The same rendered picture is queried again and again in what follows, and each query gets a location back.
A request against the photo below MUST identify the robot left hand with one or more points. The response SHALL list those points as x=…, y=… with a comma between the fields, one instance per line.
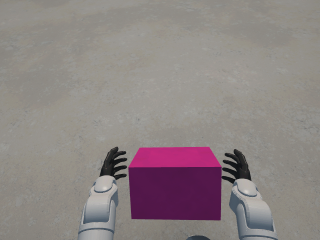
x=108, y=168

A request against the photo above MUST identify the robot right hand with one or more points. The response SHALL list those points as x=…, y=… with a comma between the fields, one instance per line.
x=242, y=168

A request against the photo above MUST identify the carton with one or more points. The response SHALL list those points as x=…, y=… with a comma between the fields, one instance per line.
x=175, y=183

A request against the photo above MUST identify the left robot forearm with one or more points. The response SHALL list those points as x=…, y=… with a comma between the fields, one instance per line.
x=99, y=212

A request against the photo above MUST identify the right robot forearm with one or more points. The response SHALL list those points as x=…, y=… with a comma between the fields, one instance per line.
x=253, y=215

